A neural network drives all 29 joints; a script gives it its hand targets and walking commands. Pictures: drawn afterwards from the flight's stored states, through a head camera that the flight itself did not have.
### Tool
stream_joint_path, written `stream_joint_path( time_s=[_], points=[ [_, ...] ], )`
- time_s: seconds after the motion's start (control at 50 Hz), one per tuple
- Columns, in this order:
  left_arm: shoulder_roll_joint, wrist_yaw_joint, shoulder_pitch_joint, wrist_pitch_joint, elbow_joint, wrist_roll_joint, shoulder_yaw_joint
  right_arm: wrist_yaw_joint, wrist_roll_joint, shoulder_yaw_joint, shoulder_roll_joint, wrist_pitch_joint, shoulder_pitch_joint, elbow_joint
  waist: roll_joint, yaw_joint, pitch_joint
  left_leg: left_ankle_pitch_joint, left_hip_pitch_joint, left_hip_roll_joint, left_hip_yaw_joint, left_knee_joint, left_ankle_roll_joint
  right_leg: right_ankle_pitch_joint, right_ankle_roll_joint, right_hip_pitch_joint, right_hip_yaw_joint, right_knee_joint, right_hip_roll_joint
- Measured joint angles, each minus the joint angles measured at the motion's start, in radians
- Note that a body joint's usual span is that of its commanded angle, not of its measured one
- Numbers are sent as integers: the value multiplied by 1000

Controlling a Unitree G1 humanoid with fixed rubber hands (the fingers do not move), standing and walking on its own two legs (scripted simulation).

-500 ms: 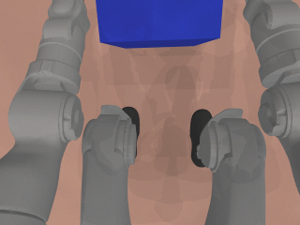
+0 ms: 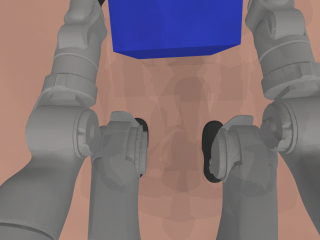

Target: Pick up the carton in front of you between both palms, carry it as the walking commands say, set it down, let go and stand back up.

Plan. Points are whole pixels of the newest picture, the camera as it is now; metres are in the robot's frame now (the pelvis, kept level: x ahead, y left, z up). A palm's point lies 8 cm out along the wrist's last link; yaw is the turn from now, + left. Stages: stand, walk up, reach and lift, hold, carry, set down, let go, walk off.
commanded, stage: reach and lift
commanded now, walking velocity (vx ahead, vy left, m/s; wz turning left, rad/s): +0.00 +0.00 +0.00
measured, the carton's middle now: (173, 5) +0.54 +0.02 -0.23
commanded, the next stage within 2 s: none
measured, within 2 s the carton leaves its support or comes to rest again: neither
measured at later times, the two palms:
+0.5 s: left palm out of the picture +0.49 +0.16 +0.04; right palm out of the picture +0.51 -0.14 +0.05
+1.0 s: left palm out of the picture +0.45 +0.16 +0.19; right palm out of the picture +0.47 -0.14 +0.20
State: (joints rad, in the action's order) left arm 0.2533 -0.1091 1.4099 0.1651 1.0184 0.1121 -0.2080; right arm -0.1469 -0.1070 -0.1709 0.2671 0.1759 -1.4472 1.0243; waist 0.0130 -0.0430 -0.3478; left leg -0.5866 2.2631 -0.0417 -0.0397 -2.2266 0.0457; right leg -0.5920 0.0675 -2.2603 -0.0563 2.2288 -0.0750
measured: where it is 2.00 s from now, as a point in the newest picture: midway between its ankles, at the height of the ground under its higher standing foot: (174, 159)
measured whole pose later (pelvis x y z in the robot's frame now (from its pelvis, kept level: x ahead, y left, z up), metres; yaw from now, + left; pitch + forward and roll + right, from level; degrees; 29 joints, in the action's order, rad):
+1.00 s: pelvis +0.03 +0.00 +0.23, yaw +0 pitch +36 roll +0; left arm -0.05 -0.03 0.78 0.38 0.63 -0.22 -0.43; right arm -0.07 0.22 -0.44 -0.08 0.36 -0.81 0.64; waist 0.01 -0.02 0.23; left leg -0.48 1.59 -0.09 -0.10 -1.45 0.06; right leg -0.49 0.05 -1.59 -0.11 1.46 -0.11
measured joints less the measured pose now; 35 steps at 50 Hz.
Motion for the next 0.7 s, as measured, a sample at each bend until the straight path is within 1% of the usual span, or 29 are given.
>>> stream_joint_path(
  time_s=[0.04,0.06,0.1,0.14,0.22,0.32,0.4,0.46,0.56,0.7],
  points=[
    [-6,-20,-30,24,-37,10,15,-33,-17,12,-12,14,27,-38,3,0,24,0,4,-5,-4,0,5,2,4,-4,-1,-1,-7],
    [-11,-34,-49,37,-62,12,18,-38,-22,12,-19,21,40,-56,4,1,41,2,6,-9,-7,2,8,3,6,-6,-3,-3,-10],
    [-22,-39,-92,61,-119,11,14,-35,-22,2,-29,38,68,-93,6,2,82,6,8,-17,-10,13,15,6,9,-9,-7,-13,-18],
    [-41,-39,-133,82,-160,-5,-6,-26,-1,-25,-47,55,98,-118,8,4,136,10,4,-25,-14,31,21,9,12,-5,-11,-29,-24],
    [-89,-18,-201,125,-195,-78,-79,1,91,-112,-103,88,160,-137,12,8,261,18,-22,-35,-22,95,30,16,10,20,-14,-89,-28],
    [-154,28,-253,165,-193,-212,-198,35,232,-246,-177,126,221,-149,12,13,391,41,-72,-40,-34,205,33,39,0,68,-13,-198,-33],
    [-191,54,-274,184,-218,-288,-262,55,299,-305,-215,151,253,-192,12,13,439,66,-116,-41,-40,293,33,68,-5,109,-16,-287,-41],
    [-208,68,-284,195,-247,-319,-285,63,321,-322,-234,165,271,-232,14,12,458,82,-148,-41,-44,350,33,89,-7,138,-20,-344,-48],
    [-226,87,-311,216,-293,-347,-300,69,338,-329,-259,189,302,-287,15,8,482,97,-204,-41,-47,427,35,108,-9,190,-27,-420,-54],
    [-251,93,-418,235,-362,-333,-272,70,333,-301,-297,209,408,-358,11,8,525,98,-315,-43,-52,528,34,106,-11,303,-36,-521,-52]
  ],
)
